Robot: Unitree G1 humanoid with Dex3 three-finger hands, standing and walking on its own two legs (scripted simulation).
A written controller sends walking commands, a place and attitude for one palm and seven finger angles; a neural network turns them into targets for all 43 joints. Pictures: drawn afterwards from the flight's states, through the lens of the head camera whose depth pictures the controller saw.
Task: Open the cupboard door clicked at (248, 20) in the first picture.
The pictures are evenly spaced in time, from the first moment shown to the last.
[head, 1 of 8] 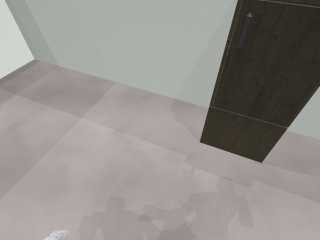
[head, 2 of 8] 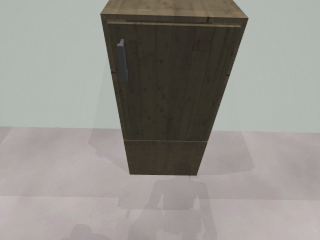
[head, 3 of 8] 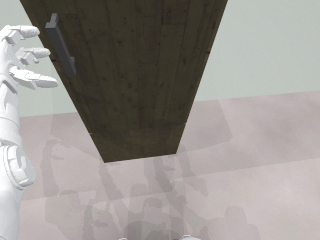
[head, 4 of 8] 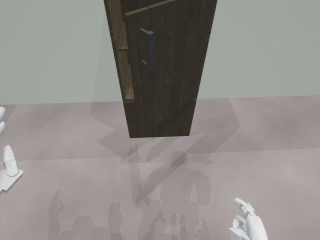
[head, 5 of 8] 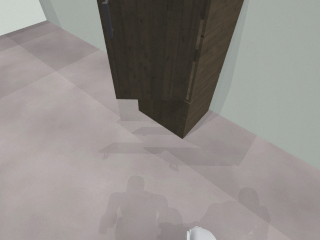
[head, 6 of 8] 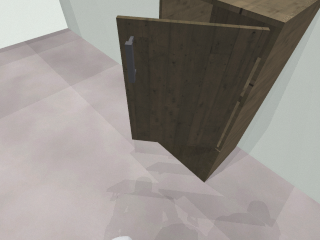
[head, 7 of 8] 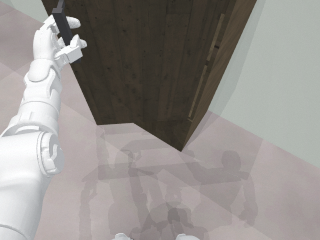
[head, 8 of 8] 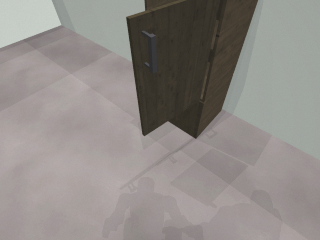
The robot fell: no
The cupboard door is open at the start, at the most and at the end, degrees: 0 82 80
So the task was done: yes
